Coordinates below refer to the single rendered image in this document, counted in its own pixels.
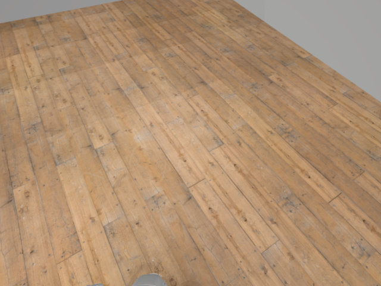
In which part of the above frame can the left robot thigh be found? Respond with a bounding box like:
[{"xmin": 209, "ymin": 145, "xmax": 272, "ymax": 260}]
[{"xmin": 132, "ymin": 274, "xmax": 167, "ymax": 286}]

